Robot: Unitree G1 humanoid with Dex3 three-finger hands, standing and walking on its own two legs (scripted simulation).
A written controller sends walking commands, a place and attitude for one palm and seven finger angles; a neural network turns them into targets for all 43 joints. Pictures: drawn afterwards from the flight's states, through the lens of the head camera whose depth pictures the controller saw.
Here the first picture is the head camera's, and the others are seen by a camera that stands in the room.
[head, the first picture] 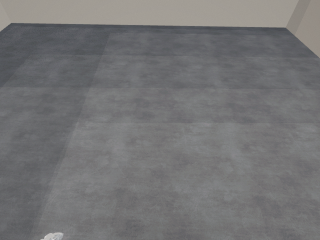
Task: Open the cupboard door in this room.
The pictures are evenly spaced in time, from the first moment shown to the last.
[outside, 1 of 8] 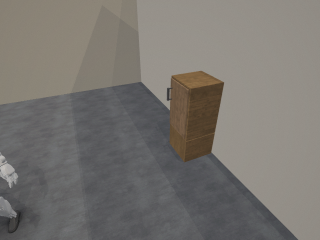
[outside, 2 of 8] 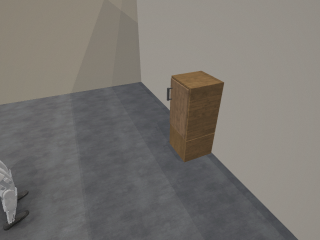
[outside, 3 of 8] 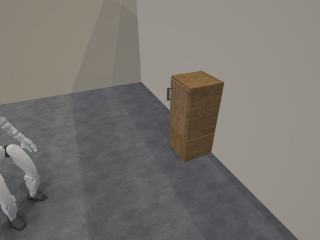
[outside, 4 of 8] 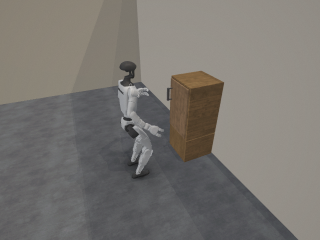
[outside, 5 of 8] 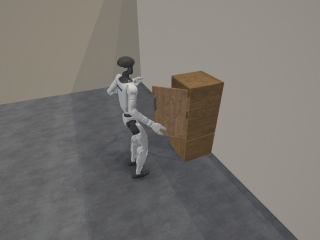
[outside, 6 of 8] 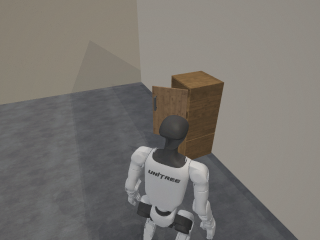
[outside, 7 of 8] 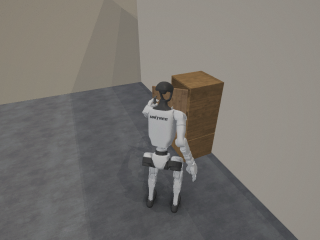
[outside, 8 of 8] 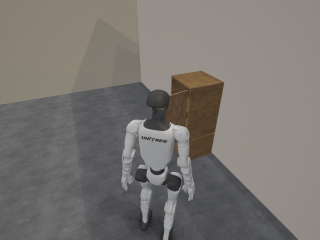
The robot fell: no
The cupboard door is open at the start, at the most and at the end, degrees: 0 99 99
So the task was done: yes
